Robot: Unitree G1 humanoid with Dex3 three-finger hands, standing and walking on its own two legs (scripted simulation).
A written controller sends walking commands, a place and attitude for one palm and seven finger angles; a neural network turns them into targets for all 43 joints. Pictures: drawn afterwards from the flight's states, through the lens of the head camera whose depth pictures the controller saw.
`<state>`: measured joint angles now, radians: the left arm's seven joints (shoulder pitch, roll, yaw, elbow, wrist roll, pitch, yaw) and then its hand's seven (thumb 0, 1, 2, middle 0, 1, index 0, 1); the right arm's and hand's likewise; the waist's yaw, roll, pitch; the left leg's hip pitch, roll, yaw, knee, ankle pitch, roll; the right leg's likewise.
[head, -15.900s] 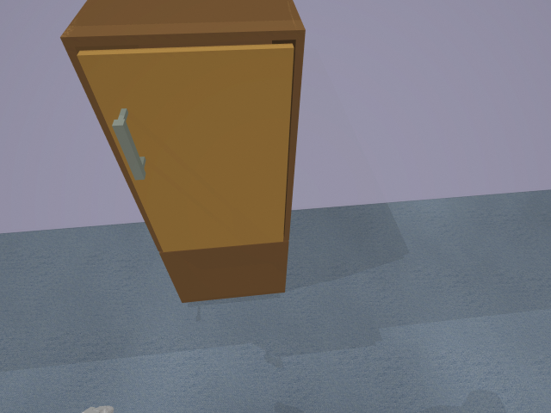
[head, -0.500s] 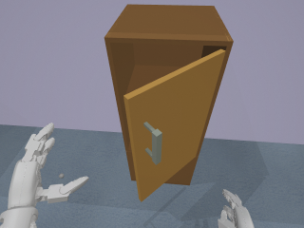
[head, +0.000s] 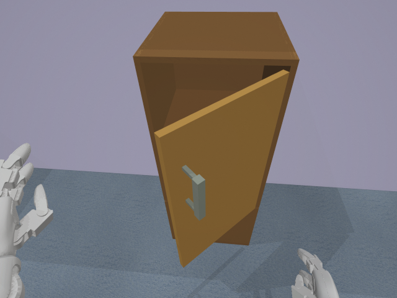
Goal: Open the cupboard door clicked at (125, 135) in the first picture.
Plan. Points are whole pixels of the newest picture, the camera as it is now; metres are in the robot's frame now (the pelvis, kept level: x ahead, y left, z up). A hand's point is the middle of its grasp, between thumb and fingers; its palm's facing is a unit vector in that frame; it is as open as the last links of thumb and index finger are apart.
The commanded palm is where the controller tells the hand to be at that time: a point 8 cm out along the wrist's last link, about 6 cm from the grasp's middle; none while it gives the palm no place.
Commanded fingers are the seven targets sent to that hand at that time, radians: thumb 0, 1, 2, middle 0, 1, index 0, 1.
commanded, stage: draw the hand back to the body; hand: left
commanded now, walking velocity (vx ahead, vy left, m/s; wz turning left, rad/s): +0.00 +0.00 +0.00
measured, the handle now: (193, 193) +0.33 +0.06 +0.04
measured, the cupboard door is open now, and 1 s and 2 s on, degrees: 45 45 45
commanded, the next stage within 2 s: step back with the hand held close in 0.20 s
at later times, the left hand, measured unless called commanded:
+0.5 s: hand (55, 211) +0.19 +0.25 +0.15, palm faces +0.42 -0.79 -0.45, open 7.4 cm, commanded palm +0.14 +0.29 +0.17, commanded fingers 0.00 0.90 0.90 -0.20 -0.30 -0.20 -0.30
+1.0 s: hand out of the picture +0.10 +0.29 +0.15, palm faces +0.45 -0.75 -0.48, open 7.4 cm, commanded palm +0.04 +0.33 +0.17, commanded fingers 0.00 0.90 0.90 -0.20 -0.30 -0.20 -0.30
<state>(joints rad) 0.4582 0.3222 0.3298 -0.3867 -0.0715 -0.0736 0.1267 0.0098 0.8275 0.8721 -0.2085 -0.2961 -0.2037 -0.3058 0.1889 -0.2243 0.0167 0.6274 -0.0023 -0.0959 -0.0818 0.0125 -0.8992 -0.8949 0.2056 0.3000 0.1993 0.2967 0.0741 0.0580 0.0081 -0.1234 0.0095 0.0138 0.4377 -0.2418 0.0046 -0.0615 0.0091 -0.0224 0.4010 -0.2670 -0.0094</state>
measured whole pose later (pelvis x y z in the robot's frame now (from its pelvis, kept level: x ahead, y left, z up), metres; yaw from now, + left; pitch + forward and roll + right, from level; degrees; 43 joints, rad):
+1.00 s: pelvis -0.10 +0.02 -0.02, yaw +1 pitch -2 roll -2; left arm 0.54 0.41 0.44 -0.51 -0.01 -0.21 0.16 0.01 0.89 0.90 -0.22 -0.30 -0.21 -0.31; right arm 0.23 -0.20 -0.01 0.54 0.01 -0.07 -0.08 0.01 -0.90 -0.89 0.21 0.30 0.20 0.30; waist 0.00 0.01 0.06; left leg -0.42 0.01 0.02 0.61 -0.18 0.05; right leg -0.35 0.03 0.02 0.58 -0.21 0.02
